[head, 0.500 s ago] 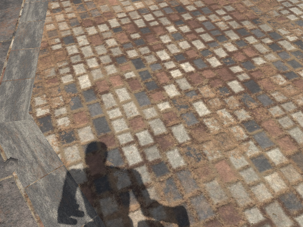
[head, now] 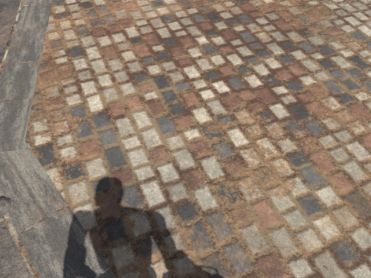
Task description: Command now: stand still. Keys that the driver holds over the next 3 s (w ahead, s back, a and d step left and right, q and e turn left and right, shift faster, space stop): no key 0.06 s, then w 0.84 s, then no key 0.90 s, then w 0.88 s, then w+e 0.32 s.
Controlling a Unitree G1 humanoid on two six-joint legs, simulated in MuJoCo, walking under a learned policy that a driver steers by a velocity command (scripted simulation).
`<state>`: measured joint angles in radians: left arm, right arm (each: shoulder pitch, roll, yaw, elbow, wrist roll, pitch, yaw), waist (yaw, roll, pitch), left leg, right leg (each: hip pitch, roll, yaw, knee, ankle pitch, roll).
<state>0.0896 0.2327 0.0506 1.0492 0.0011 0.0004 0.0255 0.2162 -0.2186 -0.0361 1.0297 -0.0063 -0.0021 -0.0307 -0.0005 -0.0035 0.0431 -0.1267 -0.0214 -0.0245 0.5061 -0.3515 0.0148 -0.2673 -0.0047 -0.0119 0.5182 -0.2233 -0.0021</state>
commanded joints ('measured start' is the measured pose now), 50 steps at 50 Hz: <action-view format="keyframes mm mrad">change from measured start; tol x32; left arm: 1 -19 108 17 -27 0 -7 5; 13 -26 81 15 -47 -38 -97 -33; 18 446 224 60 89 -13 -108 -47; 50 296 72 18 -73 -20 -86 -2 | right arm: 1 30 -106 -16 -16 0 -9 -4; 36 -387 -70 -16 -242 38 -97 70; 43 207 -300 -95 -94 12 -93 64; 50 -82 -94 -24 -106 -11 -122 75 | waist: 1 2 4 -31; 37 65 -73 101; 43 -87 280 -463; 50 49 52 -78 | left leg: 1 -121 53 -42 -112 168 19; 9 -114 247 -349 -315 -494 186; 14 -90 262 -283 -241 -155 171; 20 -691 68 -87 744 -74 58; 38 -483 63 63 12 333 58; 41 8 -2 97 16 302 131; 43 597 426 -678 -122 -9 358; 50 -110 247 -120 -292 744 235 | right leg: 1 117 -47 48 -59 184 -36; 7 -38 26 -11 28 -345 -44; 12 -286 -36 0 244 -233 -77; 15 92 25 -73 -3 -74 -75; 19 433 -390 690 -325 -234 -286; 36 322 -238 70 -396 330 -173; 41 299 -198 1 87 877 -101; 43 -300 67 48 748 -307 -25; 50 -204 -124 78 666 -126 -26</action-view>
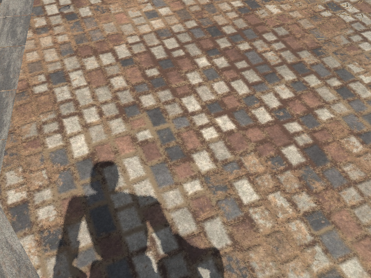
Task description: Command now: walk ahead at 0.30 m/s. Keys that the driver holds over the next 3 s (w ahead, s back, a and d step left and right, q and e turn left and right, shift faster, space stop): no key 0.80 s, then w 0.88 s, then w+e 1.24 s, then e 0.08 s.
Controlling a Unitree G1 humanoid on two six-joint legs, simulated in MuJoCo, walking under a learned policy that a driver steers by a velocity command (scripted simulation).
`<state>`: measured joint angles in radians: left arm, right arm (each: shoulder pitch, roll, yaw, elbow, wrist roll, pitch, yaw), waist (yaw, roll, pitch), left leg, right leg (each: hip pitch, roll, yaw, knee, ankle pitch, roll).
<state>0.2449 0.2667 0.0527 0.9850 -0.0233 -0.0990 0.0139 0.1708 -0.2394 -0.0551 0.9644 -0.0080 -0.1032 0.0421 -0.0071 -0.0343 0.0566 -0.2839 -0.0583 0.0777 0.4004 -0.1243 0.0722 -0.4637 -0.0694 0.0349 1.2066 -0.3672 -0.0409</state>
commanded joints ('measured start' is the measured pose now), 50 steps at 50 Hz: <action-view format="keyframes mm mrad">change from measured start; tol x16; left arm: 1 126 36 17 -18 9 22 12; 20 -198 74 10 -84 30 69 -4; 50 -203 24 26 -14 -8 16 -27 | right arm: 1 -30 -91 -7 -31 -12 -22 -5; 16 238 -27 25 80 -9 39 -60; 50 191 -135 -13 114 35 32 -79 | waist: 1 63 88 -82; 12 20 102 -107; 16 -47 -162 -243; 50 5 180 142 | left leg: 1 21 277 -189 -192 581 183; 12 123 245 -120 -67 403 108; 17 -40 73 -63 154 -276 -70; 26 67 106 -78 43 -5 -55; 40 1 109 -72 13 -147 -52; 46 20 301 -353 -197 -658 108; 50 122 369 -354 -133 -332 118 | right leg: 1 -9 -55 21 -70 40 25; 12 122 14 -25 -688 325 25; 15 455 -145 122 -716 935 -88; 20 248 -89 131 -797 349 -87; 28 336 -21 34 -683 623 -78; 40 303 9 11 -718 377 -48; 44 168 85 -52 -666 -182 -28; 50 -36 46 -102 -534 -30 -46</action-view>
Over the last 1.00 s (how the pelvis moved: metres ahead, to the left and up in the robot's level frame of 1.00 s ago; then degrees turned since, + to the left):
0.36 0.02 0.00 0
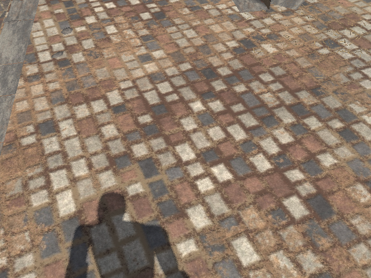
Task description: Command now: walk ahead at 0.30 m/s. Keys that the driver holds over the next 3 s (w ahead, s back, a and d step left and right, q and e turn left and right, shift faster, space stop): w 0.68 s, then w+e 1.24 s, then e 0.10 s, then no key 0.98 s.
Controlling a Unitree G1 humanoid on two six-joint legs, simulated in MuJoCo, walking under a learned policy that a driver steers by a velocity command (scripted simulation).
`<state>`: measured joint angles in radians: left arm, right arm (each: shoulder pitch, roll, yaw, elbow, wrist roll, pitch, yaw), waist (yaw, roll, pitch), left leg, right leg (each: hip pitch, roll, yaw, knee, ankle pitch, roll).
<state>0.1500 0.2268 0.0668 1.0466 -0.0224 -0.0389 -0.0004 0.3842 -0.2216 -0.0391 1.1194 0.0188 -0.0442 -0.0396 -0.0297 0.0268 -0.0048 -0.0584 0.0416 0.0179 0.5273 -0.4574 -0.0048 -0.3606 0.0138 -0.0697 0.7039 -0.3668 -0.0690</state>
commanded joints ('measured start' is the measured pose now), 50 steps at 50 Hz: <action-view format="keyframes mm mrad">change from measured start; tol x32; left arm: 1 -39 63 17 -50 -14 -48 -16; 4 334 250 78 42 -5 -52 -18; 30 366 -27 -38 -49 20 -47 6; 50 -177 42 -2 -225 4 -33 -31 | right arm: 1 -49 -148 -28 -51 10 -27 9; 24 -499 -76 -25 -285 12 -52 72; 30 77 -330 -113 -138 -10 -54 69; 50 -19 -153 -47 -133 -26 -62 14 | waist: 1 66 105 179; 4 182 -305 -40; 25 74 -106 130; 30 -63 268 -349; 50 -45 -3 112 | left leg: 1 -161 220 -225 -211 68 163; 3 -352 59 -41 156 411 77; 6 -722 -2 -120 811 -26 62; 24 -599 49 -9 37 441 45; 28 -141 -50 62 2 355 122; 31 428 338 -780 -271 -61 318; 37 -125 197 -224 -383 291 214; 50 85 208 114 -414 537 153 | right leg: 1 13 -10 -25 -127 -1 -24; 5 533 -406 810 -533 -71 -262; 25 402 -291 125 -544 368 -104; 28 355 -224 48 -178 791 -49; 30 -228 38 46 508 -117 53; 32 -424 -41 176 677 -119 8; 50 -408 -115 85 -39 477 19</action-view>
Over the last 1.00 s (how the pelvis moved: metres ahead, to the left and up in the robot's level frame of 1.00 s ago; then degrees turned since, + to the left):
0.17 -0.05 -0.01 1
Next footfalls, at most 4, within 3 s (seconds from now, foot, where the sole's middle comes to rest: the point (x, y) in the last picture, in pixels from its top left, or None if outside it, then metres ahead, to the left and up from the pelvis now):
0.58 left None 0.41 0.15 -0.76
1.16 right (219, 235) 0.70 -0.10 -0.76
1.64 left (191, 168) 1.04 -0.01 -0.76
2.14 right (270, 159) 1.08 -0.37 -0.76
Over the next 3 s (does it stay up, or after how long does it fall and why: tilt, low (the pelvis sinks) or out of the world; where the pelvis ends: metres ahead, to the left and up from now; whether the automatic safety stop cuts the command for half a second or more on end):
stays up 1.13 -0.26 0.01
